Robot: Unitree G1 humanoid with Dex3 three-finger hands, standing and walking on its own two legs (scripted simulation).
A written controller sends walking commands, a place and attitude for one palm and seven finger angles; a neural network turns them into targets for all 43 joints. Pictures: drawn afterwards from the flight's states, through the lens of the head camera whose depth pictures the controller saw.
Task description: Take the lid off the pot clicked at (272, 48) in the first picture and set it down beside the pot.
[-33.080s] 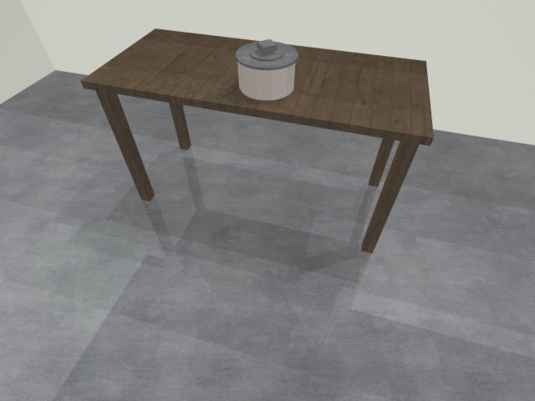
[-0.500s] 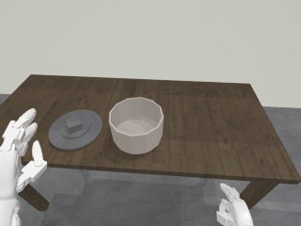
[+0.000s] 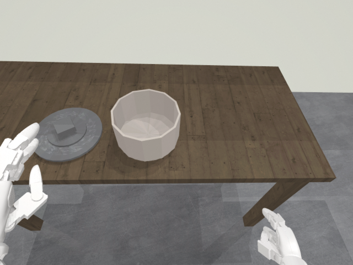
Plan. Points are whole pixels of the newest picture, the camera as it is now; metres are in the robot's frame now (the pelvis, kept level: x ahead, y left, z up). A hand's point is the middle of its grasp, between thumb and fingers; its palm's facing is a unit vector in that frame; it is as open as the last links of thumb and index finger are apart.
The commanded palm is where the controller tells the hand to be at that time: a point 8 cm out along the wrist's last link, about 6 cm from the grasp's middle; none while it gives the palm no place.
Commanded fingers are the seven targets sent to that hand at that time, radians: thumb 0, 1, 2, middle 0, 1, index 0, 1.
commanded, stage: step back with the hand held close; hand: left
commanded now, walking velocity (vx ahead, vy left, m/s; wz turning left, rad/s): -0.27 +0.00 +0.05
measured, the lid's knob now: (64, 126) +0.48 +0.38 -0.06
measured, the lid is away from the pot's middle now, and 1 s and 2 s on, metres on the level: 0.26 0.26 0.26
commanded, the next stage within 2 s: stop stepping back and stand still in 1.00 s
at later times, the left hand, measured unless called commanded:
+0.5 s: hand (1, 247) +0.13 +0.25 +0.14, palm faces +0.33 -0.85 -0.42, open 7.4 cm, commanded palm +0.06 +0.29 +0.18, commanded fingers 0.00 0.90 0.90 -0.20 -0.30 -0.20 -0.30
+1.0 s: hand out of the picture +0.05 +0.26 +0.16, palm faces +0.30 -0.85 -0.44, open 7.4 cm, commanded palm -0.02 +0.31 +0.18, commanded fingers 0.00 0.90 0.90 -0.20 -0.30 -0.20 -0.30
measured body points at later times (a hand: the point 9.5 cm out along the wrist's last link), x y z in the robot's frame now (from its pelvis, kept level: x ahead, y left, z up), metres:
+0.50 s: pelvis -0.07 +0.01 -0.02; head -0.05 +0.04 +0.43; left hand +0.10 +0.29 +0.17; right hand +0.11 -0.23 -0.08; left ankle +0.03 +0.09 -0.74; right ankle -0.01 -0.16 -0.73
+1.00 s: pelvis -0.16 +0.03 -0.02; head -0.13 +0.07 +0.42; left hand +0.03 +0.31 +0.19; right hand +0.02 -0.20 -0.08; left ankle +0.03 +0.09 -0.74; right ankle -0.18 -0.11 -0.72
